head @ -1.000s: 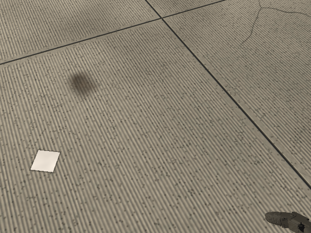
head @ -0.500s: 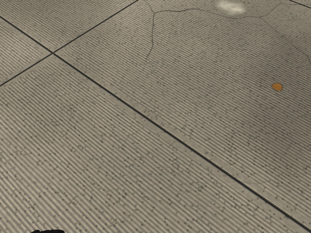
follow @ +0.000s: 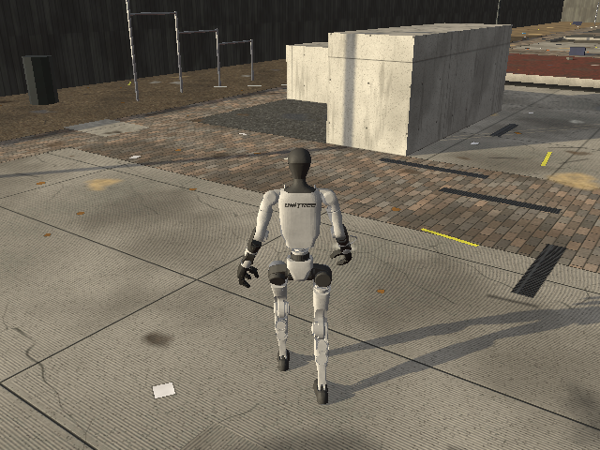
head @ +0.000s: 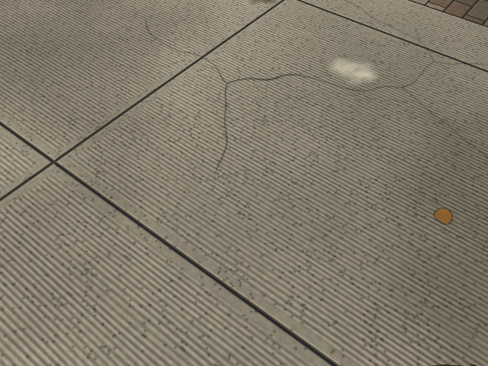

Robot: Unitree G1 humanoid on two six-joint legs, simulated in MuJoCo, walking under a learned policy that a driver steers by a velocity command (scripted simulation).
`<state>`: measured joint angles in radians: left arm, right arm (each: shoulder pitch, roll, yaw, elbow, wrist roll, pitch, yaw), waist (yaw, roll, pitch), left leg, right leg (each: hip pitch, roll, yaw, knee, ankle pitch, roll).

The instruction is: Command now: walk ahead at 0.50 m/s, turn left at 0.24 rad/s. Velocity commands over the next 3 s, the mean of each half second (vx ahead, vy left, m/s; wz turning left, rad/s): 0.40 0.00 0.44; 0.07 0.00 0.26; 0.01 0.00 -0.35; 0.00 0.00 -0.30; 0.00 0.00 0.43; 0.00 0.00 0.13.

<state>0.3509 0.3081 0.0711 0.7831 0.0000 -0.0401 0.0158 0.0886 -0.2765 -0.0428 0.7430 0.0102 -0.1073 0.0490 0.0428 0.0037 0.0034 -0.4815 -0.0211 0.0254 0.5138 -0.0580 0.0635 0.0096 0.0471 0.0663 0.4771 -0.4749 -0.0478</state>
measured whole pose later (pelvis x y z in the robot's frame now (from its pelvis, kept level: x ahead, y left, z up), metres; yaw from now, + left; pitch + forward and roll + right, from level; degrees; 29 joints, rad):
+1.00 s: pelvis +0.32 +0.05 +0.01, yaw +24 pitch -1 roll -1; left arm 0.20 0.26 0.02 0.81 0.02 -0.01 -0.01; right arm 0.20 -0.24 -0.02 0.70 -0.03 0.02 -0.01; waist 0.04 -0.02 0.02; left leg -0.24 0.00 -0.04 0.54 -0.28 0.00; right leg -0.28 -0.02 -0.02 0.48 -0.17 0.02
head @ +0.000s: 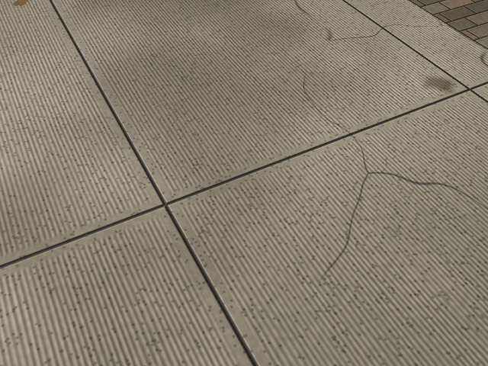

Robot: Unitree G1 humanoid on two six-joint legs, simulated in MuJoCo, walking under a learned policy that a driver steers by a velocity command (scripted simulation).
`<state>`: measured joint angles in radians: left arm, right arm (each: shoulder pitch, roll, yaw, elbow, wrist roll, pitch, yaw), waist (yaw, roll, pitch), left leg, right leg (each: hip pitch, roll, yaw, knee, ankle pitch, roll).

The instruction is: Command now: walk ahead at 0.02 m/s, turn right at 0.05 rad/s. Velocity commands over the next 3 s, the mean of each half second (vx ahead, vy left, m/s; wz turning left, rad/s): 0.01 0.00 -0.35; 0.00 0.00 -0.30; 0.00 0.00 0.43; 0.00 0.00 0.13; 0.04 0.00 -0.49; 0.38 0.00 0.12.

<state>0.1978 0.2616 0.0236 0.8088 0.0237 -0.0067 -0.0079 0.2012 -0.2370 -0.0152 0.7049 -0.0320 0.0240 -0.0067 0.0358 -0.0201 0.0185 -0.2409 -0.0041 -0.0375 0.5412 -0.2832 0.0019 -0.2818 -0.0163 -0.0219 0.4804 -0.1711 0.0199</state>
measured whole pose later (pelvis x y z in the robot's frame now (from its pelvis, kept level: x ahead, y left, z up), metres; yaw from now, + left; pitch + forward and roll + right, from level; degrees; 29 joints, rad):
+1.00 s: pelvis +0.02 +0.01 +0.00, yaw -22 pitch +1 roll +0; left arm 0.16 0.25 0.06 0.72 0.00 0.04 0.02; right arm 0.23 -0.24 -0.04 0.72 0.01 -0.01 -0.01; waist -0.03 0.00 0.03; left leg -0.27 -0.01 -0.04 0.52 -0.27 0.00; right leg -0.21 0.00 0.06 0.47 -0.25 0.03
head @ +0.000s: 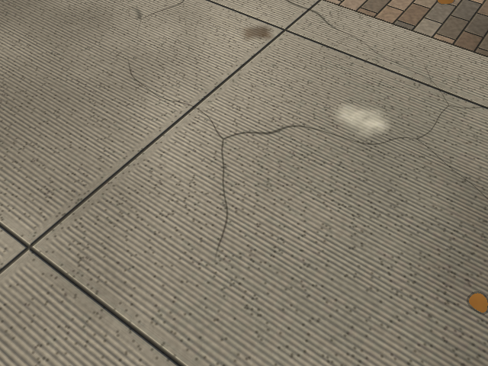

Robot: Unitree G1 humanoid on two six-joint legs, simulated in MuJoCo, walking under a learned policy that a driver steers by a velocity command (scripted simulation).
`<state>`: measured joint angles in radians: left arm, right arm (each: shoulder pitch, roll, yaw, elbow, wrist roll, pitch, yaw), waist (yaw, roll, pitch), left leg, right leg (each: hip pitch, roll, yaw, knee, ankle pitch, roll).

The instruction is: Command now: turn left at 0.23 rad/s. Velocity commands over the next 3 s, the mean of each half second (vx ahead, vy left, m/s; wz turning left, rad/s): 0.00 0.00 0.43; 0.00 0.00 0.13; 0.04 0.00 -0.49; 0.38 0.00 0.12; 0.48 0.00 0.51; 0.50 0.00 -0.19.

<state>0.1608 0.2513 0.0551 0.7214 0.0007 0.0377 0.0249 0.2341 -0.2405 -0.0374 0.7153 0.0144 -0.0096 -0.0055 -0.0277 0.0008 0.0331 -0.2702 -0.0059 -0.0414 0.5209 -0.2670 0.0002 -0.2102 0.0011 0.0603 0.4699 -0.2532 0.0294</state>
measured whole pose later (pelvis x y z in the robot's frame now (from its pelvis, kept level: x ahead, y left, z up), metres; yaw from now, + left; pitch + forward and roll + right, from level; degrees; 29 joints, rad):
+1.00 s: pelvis +0.00 +0.02 +0.00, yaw +17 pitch +0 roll +0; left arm 0.18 0.27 0.04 0.74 -0.01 -0.01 0.01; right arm 0.17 -0.27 -0.04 0.65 -0.02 0.01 -0.03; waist 0.00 0.01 0.04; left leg -0.25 -0.07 -0.08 0.52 -0.27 0.03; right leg -0.25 0.04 0.12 0.53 -0.27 0.00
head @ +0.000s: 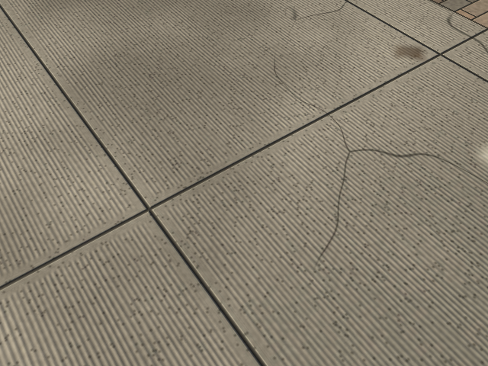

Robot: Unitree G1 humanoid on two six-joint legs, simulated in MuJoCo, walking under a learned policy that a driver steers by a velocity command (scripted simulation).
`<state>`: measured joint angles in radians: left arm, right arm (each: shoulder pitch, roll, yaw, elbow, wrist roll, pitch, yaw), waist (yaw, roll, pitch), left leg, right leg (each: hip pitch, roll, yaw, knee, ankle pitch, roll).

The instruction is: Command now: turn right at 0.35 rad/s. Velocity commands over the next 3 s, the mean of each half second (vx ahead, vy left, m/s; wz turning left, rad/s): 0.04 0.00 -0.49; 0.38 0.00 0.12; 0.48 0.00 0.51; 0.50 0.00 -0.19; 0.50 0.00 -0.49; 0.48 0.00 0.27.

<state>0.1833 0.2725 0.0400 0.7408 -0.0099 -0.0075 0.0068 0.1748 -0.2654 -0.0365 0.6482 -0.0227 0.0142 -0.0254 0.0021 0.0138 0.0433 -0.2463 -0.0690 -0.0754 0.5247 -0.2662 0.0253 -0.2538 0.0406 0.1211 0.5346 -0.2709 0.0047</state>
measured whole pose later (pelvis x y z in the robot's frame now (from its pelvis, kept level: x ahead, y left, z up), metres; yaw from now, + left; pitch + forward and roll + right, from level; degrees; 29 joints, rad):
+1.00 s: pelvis +0.21 -0.08 -0.02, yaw -10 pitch +3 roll +0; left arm 0.39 0.32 0.06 0.78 0.00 -0.04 0.02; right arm 0.09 -0.30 -0.05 0.64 0.03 -0.07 0.06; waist 0.06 0.00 0.03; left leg -0.52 -0.04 0.05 0.59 -0.12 0.09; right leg -0.01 -0.03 -0.06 0.65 -0.51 0.00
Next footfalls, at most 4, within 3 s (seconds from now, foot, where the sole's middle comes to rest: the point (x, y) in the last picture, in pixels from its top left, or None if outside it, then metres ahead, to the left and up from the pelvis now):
0.40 right None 0.01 -0.15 -0.77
0.96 left None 0.37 -0.01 -0.77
1.44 right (343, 310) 0.65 -0.24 -0.77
1.90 left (251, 252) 0.84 0.03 -0.77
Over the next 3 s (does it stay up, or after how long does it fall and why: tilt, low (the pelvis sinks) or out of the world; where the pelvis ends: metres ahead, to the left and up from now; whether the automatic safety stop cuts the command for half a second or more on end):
stays up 1.28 -0.22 -0.02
